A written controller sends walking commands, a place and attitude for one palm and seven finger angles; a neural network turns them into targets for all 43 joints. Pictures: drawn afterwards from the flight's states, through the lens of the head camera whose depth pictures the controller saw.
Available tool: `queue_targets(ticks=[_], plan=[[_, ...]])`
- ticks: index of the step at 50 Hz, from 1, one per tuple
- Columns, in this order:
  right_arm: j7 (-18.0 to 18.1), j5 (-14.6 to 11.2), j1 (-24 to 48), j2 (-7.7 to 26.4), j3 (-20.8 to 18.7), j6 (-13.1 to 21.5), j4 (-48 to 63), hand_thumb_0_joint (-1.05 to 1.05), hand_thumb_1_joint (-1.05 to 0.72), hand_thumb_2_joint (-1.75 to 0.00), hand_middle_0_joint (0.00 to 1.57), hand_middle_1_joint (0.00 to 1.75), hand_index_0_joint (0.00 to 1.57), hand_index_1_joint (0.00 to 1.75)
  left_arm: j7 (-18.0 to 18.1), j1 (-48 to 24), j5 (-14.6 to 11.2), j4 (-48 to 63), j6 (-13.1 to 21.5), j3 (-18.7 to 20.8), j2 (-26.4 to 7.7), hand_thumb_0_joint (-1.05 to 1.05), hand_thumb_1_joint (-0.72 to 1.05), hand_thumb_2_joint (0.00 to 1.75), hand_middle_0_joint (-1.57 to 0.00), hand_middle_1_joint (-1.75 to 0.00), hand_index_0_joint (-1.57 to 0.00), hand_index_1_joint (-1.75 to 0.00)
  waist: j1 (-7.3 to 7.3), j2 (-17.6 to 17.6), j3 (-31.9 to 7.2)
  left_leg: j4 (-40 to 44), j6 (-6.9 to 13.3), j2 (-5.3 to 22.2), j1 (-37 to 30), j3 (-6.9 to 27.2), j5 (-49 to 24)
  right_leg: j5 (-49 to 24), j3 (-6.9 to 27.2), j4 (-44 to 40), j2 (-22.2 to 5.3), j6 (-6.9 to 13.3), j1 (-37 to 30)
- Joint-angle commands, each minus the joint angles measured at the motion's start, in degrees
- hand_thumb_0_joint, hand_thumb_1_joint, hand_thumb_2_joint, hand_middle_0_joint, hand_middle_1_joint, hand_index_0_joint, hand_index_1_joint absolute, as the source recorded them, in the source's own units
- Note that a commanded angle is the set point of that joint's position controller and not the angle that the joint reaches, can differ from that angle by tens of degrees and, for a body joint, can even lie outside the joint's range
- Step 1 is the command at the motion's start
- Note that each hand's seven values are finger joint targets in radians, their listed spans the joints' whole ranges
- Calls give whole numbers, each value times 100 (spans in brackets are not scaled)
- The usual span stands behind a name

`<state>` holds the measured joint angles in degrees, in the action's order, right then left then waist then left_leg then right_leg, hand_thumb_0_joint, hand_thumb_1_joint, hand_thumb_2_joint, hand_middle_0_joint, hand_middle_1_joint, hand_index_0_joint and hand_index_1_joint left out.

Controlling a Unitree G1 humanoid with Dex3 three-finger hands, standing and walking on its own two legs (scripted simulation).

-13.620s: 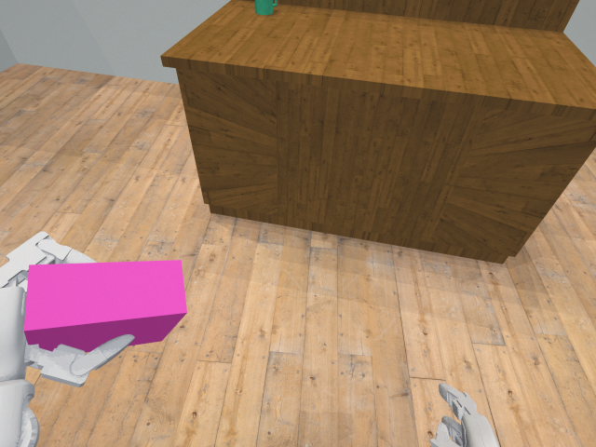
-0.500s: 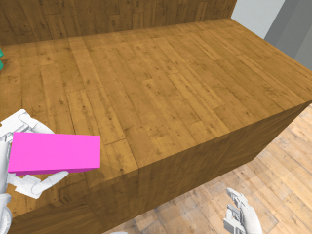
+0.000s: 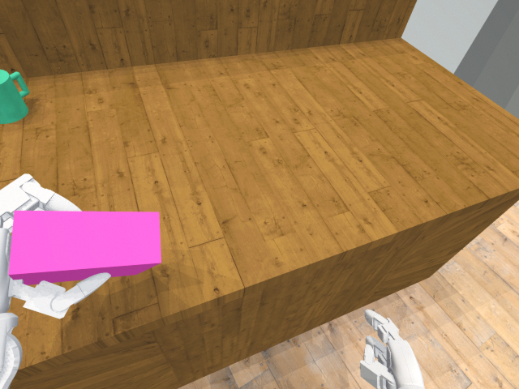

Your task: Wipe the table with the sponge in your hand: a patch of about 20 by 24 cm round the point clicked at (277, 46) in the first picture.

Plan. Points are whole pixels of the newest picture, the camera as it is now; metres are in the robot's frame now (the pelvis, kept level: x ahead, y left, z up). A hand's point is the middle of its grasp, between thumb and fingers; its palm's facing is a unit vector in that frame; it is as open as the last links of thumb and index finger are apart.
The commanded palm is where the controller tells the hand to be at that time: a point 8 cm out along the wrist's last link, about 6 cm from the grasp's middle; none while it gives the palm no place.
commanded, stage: look again from close up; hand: left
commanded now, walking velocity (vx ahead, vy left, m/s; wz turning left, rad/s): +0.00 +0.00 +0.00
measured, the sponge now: (109, 248) +0.23 +0.21 +0.14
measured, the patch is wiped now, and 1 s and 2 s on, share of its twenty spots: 0.00 0.00 0.00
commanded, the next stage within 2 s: turn the palm down, sponge in hand in 0.38 s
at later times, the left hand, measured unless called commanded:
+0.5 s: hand (78, 246) +0.22 +0.23 +0.17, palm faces +0.37 -0.83 -0.42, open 9.9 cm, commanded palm +0.16 +0.26 +0.18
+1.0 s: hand (59, 262) +0.20 +0.24 +0.18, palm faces +0.46 -0.58 -0.67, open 9.9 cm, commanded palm +0.16 +0.25 +0.20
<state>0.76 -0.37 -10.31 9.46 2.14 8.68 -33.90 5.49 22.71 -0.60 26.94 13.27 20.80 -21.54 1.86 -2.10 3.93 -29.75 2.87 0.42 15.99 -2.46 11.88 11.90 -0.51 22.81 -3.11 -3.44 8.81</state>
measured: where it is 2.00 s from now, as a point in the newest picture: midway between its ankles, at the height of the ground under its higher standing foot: outside the picture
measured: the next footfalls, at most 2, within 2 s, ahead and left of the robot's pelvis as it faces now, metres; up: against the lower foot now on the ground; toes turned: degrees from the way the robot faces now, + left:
none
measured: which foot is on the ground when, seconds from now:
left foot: down 0.00-1.00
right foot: down 0.00-1.00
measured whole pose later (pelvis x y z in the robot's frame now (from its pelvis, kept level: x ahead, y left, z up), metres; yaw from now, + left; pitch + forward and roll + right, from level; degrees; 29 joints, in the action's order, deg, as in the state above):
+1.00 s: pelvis -0.01 -0.08 -0.02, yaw +3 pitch -4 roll +0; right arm 5.4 -0.1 -7.7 14.6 2.5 5.5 -36.3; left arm 0.8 10.8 8.4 15.6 -3.1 21.4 -31.9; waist 5.6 3.4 0.6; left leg -35.6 -1.9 2.7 19.1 3.1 13.3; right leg 19.4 -5.1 37.2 -0.4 1.5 14.3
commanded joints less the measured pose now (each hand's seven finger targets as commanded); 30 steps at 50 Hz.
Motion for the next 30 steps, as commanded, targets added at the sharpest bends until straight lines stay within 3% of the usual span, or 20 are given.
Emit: queue_targets(ticks=[1,4,5,9,10,14,15,19,20,21,23,24,25,26,27,28,29,30], plan=[[77,-33,374,852,-385,276,897,0,-90,-90,20,30,20,30,98,-399,-133,1242,386,519,-815,0,10,130,-120,-160,-120,-160,-92,715,-938,914,-142,437,-355,578,-146,-684,-11,-167,86,416,-210],[109,-57,496,871,-388,241,898,0,-90,-90,20,30,20,30,141,-425,-105,1235,348,642,-941,0,10,130,-120,-160,-120,-160,-80,697,-929,911,-160,413,-447,513,-56,-623,39,-210,51,414,-118],[105,-23,401,856,-375,207,879,0,-90,-90,20,30,20,30,94,-366,-135,1115,357,407,-681,0,10,130,-120,-160,-120,-160,-83,688,-902,919,-126,412,-385,527,39,-598,2,-253,76,410,-120],[143,-64,521,890,-398,226,926,0,-90,-90,20,30,20,30,159,-518,-97,1380,342,617,-968,0,10,130,-120,-160,-120,-160,-82,818,-889,991,-147,428,-429,545,134,-509,44,-204,69,410,-98],[134,-35,432,866,-377,206,912,0,-90,-90,20,30,20,30,112,-464,-132,1217,352,362,-683,0,10,130,-120,-160,-120,-160,-88,763,-832,1046,-126,434,-323,571,299,-415,-16,-242,96,402,-101],[165,-68,494,905,-409,236,931,0,-90,-90,20,30,20,30,184,-440,-98,1364,354,663,-999,0,10,130,-120,-160,-120,-160,-73,880,-852,1081,-142,441,-325,594,397,-347,35,-200,82,413,-122],[154,-38,404,878,-387,218,920,0,-90,-90,20,30,20,30,129,-360,-133,1231,360,385,-687,0,10,130,-120,-160,-120,-160,-83,814,-813,1115,-126,436,-240,611,478,-321,-26,-229,116,405,-137],[168,-75,466,901,-417,223,929,0,-90,-90,20,30,20,30,168,-232,-119,1165,320,672,-954,0,10,130,-120,-160,-120,-160,-72,671,-785,1029,-145,414,-286,555,449,-293,78,-302,58,418,-75],[152,-45,370,885,-400,200,903,0,-90,-90,20,30,20,30,115,-220,-151,1070,329,398,-670,0,10,130,-120,-160,-120,-160,-93,587,-764,1023,-135,392,-231,553,483,-280,26,-333,85,414,-67],[159,-59,382,892,-433,225,943,0,-90,-90,20,30,20,30,124,-278,-150,1182,330,534,-842,0,10,130,-120,-160,-120,-160,-93,584,-783,969,-129,397,-289,528,410,-366,101,-343,47,423,-58],[165,-57,367,898,-441,219,922,0,-90,-90,20,30,20,30,125,-248,-160,1148,321,541,-840,0,10,130,-120,-160,-120,-160,-90,485,-806,905,-135,378,-307,525,344,-369,155,-368,8,436,-48],[610,-380,-22,1157,260,83,1412,0,-90,-90,20,30,20,30,264,-5722,14,3289,1101,2506,-5441,0,10,130,-120,-160,-120,-160,-400,1794,-722,896,-48,273,721,666,1168,609,6,479,250,82,-99],[421,411,432,1091,-580,185,853,0,-90,-90,20,30,20,30,-42,-3302,545,-134,-71,1739,-2673,0,10,130,-120,-160,-120,-160,316,1441,-1888,442,-467,186,-1046,308,-857,-370,-449,854,253,659,143],[86,212,351,1165,-372,260,942,0,-90,-90,20,30,20,30,-192,-2374,25,-354,-500,949,-1704,0,10,130,-120,-160,-120,-160,115,1088,-1743,446,-603,161,-1260,489,-1969,-598,-635,565,479,616,579],[59,199,414,1177,-414,282,874,0,-90,-90,20,30,20,30,-414,-2071,-206,390,-693,896,-1271,0,10,130,-120,-160,-120,-160,233,949,-2210,369,-590,224,-1774,375,-2114,-807,-605,531,505,525,471],[89,98,490,1254,-445,269,797,0,-90,-90,20,30,20,30,-550,-1353,-392,278,-1012,930,-1415,0,10,130,-120,-160,-120,-160,391,984,-2128,358,-520,191,-1737,298,-2031,-871,-608,506,463,502,337],[11,-60,869,1180,-296,221,891,0,-90,-90,20,30,20,30,-686,-813,-485,174,-1390,356,-772,0,10,130,-120,-160,-120,-160,339,1000,-1811,414,-480,169,-1511,253,-1264,-577,-629,527,493,466,536],[-24,-36,905,1191,-248,240,914,0,-90,-90,20,30,20,30,-736,-669,-352,584,-1495,235,-855,0,10,130,-120,-160,-120,-160,373,861,-1202,471,-410,166,-1068,225,-849,-626,-714,469,414,478,600]])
